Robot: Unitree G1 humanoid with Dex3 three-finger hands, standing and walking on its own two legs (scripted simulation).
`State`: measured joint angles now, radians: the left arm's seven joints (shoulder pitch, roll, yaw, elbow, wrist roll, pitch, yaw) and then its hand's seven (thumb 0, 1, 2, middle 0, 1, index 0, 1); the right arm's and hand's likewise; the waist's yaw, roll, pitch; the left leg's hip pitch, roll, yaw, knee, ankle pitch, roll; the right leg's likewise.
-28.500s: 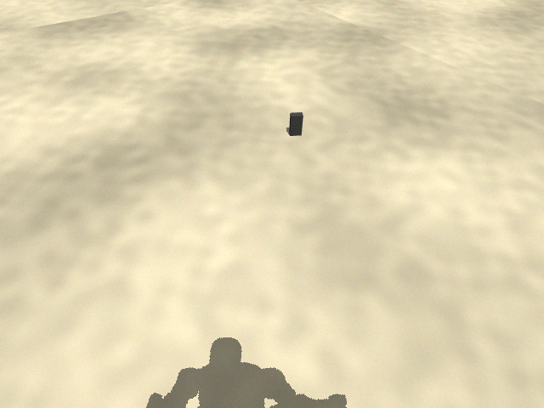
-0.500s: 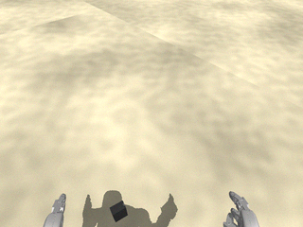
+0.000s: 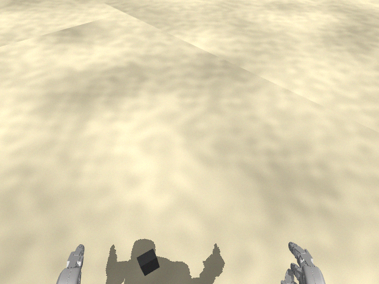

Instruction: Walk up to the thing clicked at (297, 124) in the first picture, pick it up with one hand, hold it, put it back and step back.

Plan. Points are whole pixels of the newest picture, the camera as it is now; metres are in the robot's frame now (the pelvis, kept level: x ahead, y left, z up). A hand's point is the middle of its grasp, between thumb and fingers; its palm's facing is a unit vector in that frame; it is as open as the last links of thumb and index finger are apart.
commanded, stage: home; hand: left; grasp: from the side
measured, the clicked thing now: (148, 262) +0.38 +0.18 -0.65
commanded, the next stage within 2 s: stand in 0.78 s
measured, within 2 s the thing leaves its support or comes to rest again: neither
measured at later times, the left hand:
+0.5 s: hand out of the picture +0.17 +0.19 -0.06, palm faces +0.11 -0.95 -0.28, open 17.6 cm
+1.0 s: hand out of the picture +0.17 +0.19 -0.06, palm faces +0.10 -0.95 -0.28, open 17.0 cm
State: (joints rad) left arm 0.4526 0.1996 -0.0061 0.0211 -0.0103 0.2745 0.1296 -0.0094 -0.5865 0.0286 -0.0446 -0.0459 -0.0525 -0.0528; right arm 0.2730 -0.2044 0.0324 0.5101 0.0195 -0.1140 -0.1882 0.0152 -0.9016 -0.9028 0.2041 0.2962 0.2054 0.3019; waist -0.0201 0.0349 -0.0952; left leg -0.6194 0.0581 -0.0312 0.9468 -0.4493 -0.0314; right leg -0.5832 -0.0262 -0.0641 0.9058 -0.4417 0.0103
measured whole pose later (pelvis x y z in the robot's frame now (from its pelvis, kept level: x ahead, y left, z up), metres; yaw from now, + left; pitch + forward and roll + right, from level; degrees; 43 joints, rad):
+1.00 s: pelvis +0.01 +0.01 +0.00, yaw +0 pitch +7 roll -2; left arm 0.45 0.20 -0.01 0.02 0.00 0.27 0.13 -0.01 -0.50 0.11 -0.09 -0.11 -0.10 -0.12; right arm 0.27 -0.20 0.03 0.52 0.01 -0.12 -0.19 0.01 -0.90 -0.90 0.20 0.30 0.21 0.30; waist -0.01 0.03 -0.10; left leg -0.61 0.05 -0.02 0.95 -0.47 -0.02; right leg -0.57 -0.03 -0.06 0.89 -0.45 0.02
